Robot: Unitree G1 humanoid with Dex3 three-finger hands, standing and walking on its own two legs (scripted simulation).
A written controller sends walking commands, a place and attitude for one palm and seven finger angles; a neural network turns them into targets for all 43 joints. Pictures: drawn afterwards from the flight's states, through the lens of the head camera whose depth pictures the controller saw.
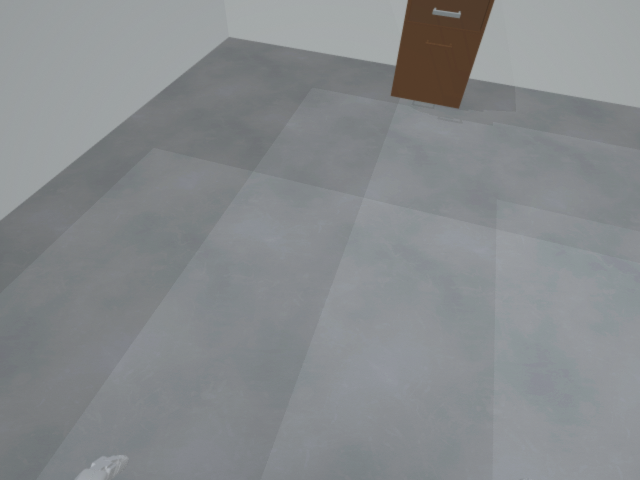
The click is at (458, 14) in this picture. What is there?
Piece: drawer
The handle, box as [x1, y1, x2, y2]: [432, 8, 460, 17]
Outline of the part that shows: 432,12 433,14 459,17 460,11 458,13 436,10 435,8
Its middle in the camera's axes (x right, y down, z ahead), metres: +0.67 -1.21 +2.06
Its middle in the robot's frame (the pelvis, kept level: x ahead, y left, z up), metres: +2.36 -0.59 -0.23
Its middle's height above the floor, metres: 0.54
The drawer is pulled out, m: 0.00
